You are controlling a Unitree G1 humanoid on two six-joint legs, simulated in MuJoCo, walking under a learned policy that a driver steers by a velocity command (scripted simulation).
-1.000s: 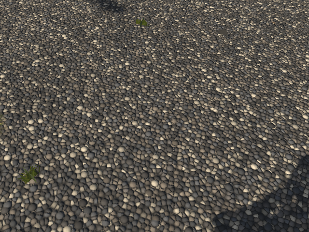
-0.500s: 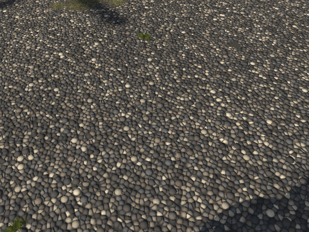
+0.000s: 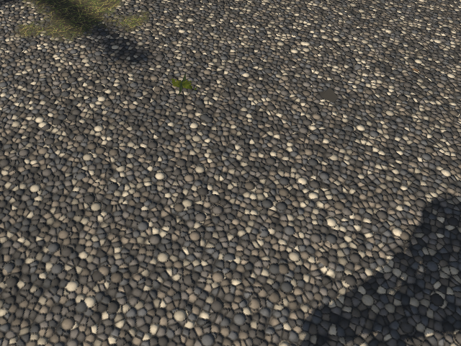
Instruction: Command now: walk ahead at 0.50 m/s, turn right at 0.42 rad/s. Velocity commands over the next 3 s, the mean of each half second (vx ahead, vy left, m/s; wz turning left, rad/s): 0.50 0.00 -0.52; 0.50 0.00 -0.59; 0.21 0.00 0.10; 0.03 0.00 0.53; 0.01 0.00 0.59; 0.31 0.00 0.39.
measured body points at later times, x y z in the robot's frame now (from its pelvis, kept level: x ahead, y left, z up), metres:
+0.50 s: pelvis +0.26 -0.06 -0.01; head +0.29 -0.08 +0.44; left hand +0.44 +0.16 -0.14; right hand +0.24 -0.32 -0.15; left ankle +0.18 +0.10 -0.63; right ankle +0.30 -0.11 -0.74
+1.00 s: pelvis +0.55 -0.12 -0.02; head +0.58 -0.14 +0.43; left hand +0.70 +0.12 -0.15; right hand +0.59 -0.44 -0.10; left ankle +0.68 -0.09 -0.74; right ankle +0.34 -0.11 -0.67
